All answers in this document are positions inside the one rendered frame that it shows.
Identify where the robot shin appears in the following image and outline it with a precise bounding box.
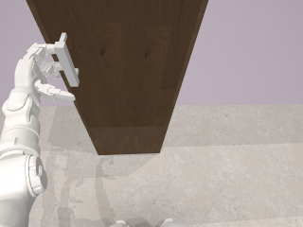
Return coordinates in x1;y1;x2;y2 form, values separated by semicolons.
162;218;173;226
116;220;127;225

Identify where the robot right shin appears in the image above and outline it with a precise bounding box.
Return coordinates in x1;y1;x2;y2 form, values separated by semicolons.
162;218;173;226

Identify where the robot left shin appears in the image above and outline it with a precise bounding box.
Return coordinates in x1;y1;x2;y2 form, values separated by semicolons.
116;220;127;225

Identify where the cupboard door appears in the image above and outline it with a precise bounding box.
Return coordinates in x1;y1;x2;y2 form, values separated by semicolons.
31;0;203;128

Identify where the handle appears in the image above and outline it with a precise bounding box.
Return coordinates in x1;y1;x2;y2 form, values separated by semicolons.
53;32;80;87

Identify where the left robot hand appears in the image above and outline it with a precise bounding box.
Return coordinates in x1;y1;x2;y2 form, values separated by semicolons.
14;43;76;102

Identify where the robot left forearm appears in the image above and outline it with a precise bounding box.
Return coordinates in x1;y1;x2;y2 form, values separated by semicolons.
0;87;41;161

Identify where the robot left upper arm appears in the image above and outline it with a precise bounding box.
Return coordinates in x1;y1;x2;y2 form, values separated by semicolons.
0;154;48;227

